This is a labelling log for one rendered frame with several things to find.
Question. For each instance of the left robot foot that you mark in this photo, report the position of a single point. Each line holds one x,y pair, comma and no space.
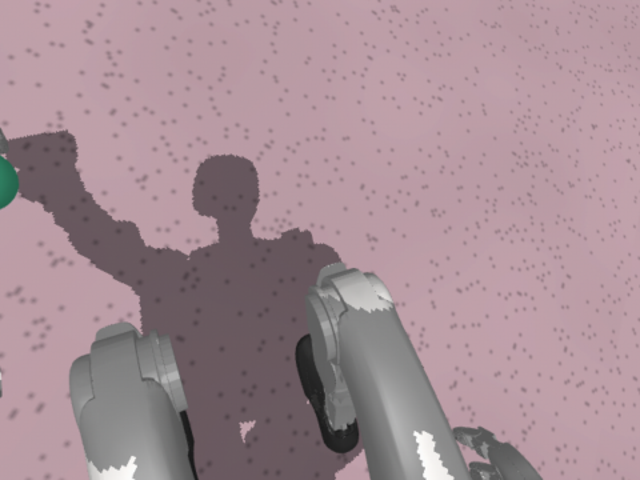
190,441

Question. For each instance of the right robot hand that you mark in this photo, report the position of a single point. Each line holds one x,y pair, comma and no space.
507,463

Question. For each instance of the ball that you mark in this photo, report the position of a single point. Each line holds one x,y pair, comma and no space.
9,183

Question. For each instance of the right robot foot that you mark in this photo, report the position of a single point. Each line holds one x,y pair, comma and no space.
338,441

